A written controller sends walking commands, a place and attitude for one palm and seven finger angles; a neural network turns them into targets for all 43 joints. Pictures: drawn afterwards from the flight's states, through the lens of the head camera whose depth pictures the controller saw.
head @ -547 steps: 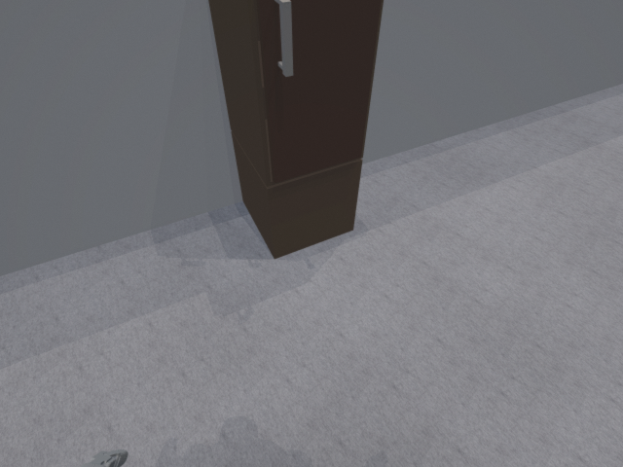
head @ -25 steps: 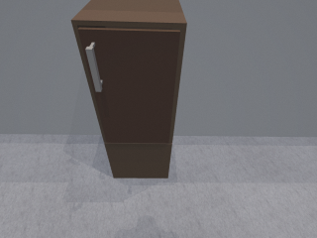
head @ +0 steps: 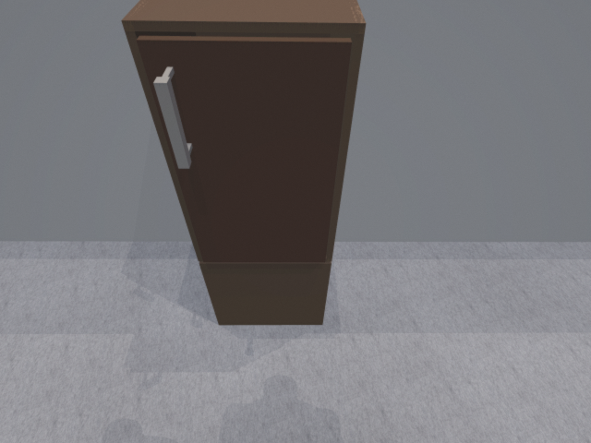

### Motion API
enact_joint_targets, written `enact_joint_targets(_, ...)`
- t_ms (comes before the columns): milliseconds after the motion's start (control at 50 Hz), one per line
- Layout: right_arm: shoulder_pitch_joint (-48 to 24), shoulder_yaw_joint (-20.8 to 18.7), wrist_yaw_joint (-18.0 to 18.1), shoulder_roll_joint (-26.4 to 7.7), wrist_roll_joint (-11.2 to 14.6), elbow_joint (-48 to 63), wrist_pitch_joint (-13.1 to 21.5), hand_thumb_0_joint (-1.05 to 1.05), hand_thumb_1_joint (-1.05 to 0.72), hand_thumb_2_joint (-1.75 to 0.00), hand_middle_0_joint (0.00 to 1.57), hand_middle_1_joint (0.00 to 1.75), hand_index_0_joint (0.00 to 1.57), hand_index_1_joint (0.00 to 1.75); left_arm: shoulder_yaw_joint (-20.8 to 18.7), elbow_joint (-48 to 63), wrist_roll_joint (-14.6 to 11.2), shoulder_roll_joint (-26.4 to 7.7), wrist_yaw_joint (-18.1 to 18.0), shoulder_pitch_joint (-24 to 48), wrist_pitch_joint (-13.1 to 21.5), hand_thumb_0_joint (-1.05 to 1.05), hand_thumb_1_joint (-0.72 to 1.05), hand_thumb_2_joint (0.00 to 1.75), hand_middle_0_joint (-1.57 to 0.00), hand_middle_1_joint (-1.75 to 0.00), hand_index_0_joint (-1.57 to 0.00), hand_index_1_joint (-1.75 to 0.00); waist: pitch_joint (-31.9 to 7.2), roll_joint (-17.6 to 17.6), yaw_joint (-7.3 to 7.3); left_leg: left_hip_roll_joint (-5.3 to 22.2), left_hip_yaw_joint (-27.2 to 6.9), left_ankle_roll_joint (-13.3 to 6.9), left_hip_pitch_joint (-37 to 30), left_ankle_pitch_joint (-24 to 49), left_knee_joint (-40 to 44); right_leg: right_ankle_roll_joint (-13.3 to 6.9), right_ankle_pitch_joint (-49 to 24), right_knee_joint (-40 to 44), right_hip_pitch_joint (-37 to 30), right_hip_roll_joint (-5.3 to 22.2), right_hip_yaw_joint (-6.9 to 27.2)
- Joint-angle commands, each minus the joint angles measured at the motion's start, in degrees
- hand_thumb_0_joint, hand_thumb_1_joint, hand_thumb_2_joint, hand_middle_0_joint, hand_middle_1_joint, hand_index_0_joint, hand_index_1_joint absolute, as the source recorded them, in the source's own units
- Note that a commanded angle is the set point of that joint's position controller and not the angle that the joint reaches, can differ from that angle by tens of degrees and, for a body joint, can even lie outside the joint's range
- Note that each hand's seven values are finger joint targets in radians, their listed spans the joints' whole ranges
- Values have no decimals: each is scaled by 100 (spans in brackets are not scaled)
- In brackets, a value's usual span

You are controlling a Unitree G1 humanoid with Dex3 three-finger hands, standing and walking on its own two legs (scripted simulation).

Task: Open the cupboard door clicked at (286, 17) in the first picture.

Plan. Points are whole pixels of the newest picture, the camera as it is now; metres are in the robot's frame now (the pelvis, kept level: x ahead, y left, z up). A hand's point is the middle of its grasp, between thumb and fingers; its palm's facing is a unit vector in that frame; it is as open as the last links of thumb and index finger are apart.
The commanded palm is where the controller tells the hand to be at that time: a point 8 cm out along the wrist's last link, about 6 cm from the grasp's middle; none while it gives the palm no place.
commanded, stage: shuffle to correct the standing spot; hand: left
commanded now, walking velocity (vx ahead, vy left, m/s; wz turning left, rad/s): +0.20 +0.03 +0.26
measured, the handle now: (177, 120) +0.60 +0.25 +0.13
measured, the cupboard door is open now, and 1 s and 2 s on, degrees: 0 0 0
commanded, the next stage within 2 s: come to a stop and stand still in 0.08 s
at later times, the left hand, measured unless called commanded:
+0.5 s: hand out of the picture +0.11 +0.23 -0.17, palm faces +0.06 -0.98 -0.20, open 7.4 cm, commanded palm none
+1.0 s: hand out of the picture +0.08 +0.22 -0.17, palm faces +0.10 -0.98 -0.19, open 7.3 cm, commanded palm none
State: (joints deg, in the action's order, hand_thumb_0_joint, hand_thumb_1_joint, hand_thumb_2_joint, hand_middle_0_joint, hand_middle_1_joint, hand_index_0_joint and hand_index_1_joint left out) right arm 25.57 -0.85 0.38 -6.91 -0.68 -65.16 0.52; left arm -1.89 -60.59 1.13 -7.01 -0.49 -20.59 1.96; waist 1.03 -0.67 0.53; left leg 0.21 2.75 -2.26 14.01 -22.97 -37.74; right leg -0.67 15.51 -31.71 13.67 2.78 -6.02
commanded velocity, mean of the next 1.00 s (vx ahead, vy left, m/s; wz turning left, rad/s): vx -0.02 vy -0.01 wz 0.00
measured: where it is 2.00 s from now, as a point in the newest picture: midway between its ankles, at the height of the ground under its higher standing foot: outside the picture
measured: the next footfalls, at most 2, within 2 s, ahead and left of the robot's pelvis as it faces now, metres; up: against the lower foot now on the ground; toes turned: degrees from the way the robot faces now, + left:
left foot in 0.22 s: +0.15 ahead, +0.15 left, +0.00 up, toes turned +10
right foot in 0.60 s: +0.15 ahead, -0.09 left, +0.00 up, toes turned -4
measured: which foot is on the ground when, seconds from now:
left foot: up 0.00-0.20, down 0.22-0.60, up 0.62-0.92, down 0.94-1.00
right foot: down 0.00-0.22, up 0.24-0.58, down 0.60-0.96, up 0.98-1.00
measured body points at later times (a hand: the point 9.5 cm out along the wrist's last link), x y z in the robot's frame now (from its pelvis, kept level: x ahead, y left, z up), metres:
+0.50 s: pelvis +0.08 +0.05 +0.01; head +0.11 +0.05 +0.46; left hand +0.11 +0.28 -0.15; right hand +0.12 -0.18 -0.14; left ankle +0.11 +0.15 -0.73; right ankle +0.10 -0.08 -0.70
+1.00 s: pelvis +0.04 +0.04 +0.00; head +0.05 +0.05 +0.45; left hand +0.08 +0.28 -0.15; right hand +0.08 -0.19 -0.15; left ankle +0.02 +0.15 -0.73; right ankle +0.10 -0.09 -0.73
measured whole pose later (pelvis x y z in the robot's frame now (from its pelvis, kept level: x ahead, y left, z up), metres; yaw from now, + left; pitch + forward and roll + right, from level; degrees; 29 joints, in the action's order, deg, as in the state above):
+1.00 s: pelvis +0.04 +0.04 +0.00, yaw +1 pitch -2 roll +0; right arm 15.0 -2.4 0.6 -8.9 -1.2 -60.0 -0.9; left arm -3.1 -57.4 0.8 -9.9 -1.3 -13.7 -2.4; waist 1.7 1.6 -1.1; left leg 0.3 3.1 -1.1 10.2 -16.8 -29.6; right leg 0.4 14.1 -31.4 18.1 3.2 -3.9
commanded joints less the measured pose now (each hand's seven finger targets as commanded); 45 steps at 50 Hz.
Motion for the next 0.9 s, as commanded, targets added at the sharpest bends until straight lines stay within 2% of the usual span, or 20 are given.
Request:
enact_joint_targets(0, -656, -234, -47, -546, -56, 650, 127, 0, -90, -90, 20, 30, 20, 30, -247, -28, -6, -879, -178, -1047, 135, 0, 90, 90, -20, -30, -20, -30, 568, 725, -309, 396, -215, -42, 2526, -113, -2167, -1019, 1397, 2258, -996, 1943, 2277)
enact_joint_targets(40, -504, -259, -108, -398, -61, 613, 71, 0, -90, -90, 20, 30, 20, 30, -210, 59, 33, -660, -206, -539, 160, 0, 90, 90, -20, -30, -20, -30, 745, 994, -52, 622, -202, 6, 2245, 162, -2069, -926, 851, 2222, -470, 1766, 1491)
enact_joint_targets(100, -575, -207, -156, -131, -26, 700, 105, 0, -90, -90, 20, 30, 20, 30, -212, 109, 98, -672, -167, -333, 160, 0, 90, 90, -20, -30, -20, -30, 742, 940, 37, 530, 112, 57, 1080, 334, -572, -770, 135, 1870, 304, 1504, 710)
enact_joint_targets(140, -62, -197, -140, -97, -43, 546, 175, 0, -90, -90, 20, 30, 20, 30, -236, 90, 81, -731, -128, -278, 106, 0, 90, 90, -20, -30, -20, -30, 499, 587, 254, 189, 548, 125, -270, 994, 391, -535, 592, 1311, 859, 1095, 286)
enact_joint_targets(160, 307, -223, -103, -288, -52, 405, 195, 0, -90, -90, 20, 30, 20, 30, -210, 85, 53, -657, -89, -328, 49, 0, 90, 90, -20, -30, -20, -30, 366, 49, 347, 162, 547, 190, -909, 889, 637, -419, 1022, 755, 1246, 810, 132)
enact_joint_targets(180, 715, -317, -47, -700, -88, 307, 231, 0, -90, -90, 20, 30, 20, 30, -155, 161, 31, -446, -53, -318, -3, 0, 90, 90, -20, -30, -20, -30, 321, -1106, 476, 813, -554, 46, -1093, 152, 1447, -179, 1108, -477, 1566, 350, -193)
enact_joint_targets(200, 1089, -416, 35, -1236, -119, 271, 245, 0, -90, -90, 20, 30, 20, 30, -103, 325, 0, -173, -39, -312, -36, 0, 90, 90, -20, -30, -20, -30, 153, -2165, 540, 2127, -2636, -544, -1169, -1, 2577, 82, 1886, -2003, 2190, -166, -379)
enact_joint_targets(220, 818, -421, 96, -1323, -97, 330, 178, 0, -90, -90, 20, 30, 20, 30, -105, 406, 34, -241, -53, -162, -53, 0, 90, 90, -20, -30, -20, -30, 262, -1293, 444, 2469, -2820, -945, -821, 241, 2716, -38, 1782, -2729, 2156, 91, 249)
enact_joint_targets(240, 391, -391, 118, -1222, -112, 534, 182, 0, -90, -90, 20, 30, 20, 30, -66, 426, 30, -199, -73, -122, -67, 0, 90, 90, -20, -30, -20, -30, 373, -497, 260, 2443, -2592, -1017, -252, 781, 2622, -39, 1535, -2835, 1869, 270, 434)
enact_joint_targets(300, -589, -170, 211, -819, -80, 660, 261, 0, -90, -90, 20, 30, 20, 30, -2, 94, -7, -53, -113, -380, -157, 0, 90, 90, -20, -30, -20, -30, 292, -564, -90, 1879, -924, -718, 249, 4154, 2148, 177, 799, -2083, 806, 406, 553)
enact_joint_targets(380, -651, -306, 311, -1074, -36, 635, 123, 0, -90, -90, 20, 30, 20, 30, -44, 243, 4, -292, -136, -236, -364, 0, 90, 90, -20, -30, -20, -30, -112, -676, 18, 1871, -485, -732, -504, 5511, 1701, 232, 612, -1314, 658, 115, 308)
enact_joint_targets(480, -935, -464, 314, -1240, -81, 668, -16, 0, -90, -90, 20, 30, 20, 30, -145, 543, 23, -414, -125, 27, -428, 0, 90, 90, -20, -30, -20, -30, -230, -825, -21, 1910, -475, -679, -613, 5191, 1448, 131, 465, -892, 519, 9, 351)
enact_joint_targets(540, -1111, -489, 247, -1163, -55, 728, -94, 0, -90, -90, 20, 30, 20, 30, -196, 581, 38, -593, -128, -157, -365, 0, 90, 90, -20, -30, -20, -30, -280, -510, -200, 1521, -299, -288, -134, 3607, 900, 114, -846, 382, -274, 66, 354)
enact_joint_targets(560, -975, -471, 209, -931, -18, 729, -122, 0, -90, -90, 20, 30, 20, 30, -225, 621, 80, -845, -157, -128, -306, 0, 90, 90, -20, -30, -20, -30, -347, 416, -163, 934, 129, 46, 134, 2206, 233, 11, -2245, 871, -514, 553, 875)
enact_joint_targets(580, -889, -404, 167, -510, 22, 830, -168, 0, -90, -90, 20, 30, 20, 30, -273, 638, 106, -1238, -201, -2, -254, 0, 90, 90, -20, -30, -20, -30, -284, 1627, -86, 123, 505, 324, 869, -335, -530, -466, -3801, 1048, -667, 1595, 1863)
enact_joint_targets(600, -1024, -416, 174, -527, 32, 863, -276, 0, -90, -90, 20, 30, 20, 30, -238, 662, 55, -1292, -204, -29, -241, 0, 90, 90, -20, -30, -20, -30, -401, 1321, -213, 63, -53, 294, 798, -1171, -1455, -911, -3786, 1171, -295, 1954, 1862)
enact_joint_targets(620, -1145, -420, 143, -443, 26, 865, -346, 0, -90, -90, 20, 30, 20, 30, -211, 737, 54, -1196, -223, 202, -248, 0, 90, 90, -20, -30, -20, -30, -210, 811, -126, 92, -320, 285, 832, -941, -2056, -1046, -2941, 1273, 96, 1775, 1688)
enact_joint_targets(700, -999, -405, 50, -642, -26, 722, -320, 0, -90, -90, 20, 30, 20, 30, -221, 857, 25, -1051, -240, 721, -194, 0, 90, 90, -20, -30, -20, -30, -86, 1026, -9, 178, -315, 401, 1134, -212, -2321, -921, -1765, 1387, -66, 1373, 1492)
enact_joint_targets(820, -1111, -318, 3, -570, -16, 853, -214, 0, -90, -90, 20, 30, 20, 30, -336, 778, 78, -1275, -210, 448, -238, 0, 90, 90, -20, -30, -20, -30, -78, 986, -270, 110, -80, 359, 625, -343, -360, -986, -447, 1620, -256, 1440, 1868)
enact_joint_targets(880, -404, -268, 36, -503, -9, 596, -137, 0, -90, -90, 20, 30, 20, 30, -336, 731, 8, -1219, -179, 651, -290, 0, 90, 90, -20, -30, -20, -30, -245, 856, 27, -3, 65, 254, -693, 623, 1352, -570, 238, 1335, 283, 1050, 1529)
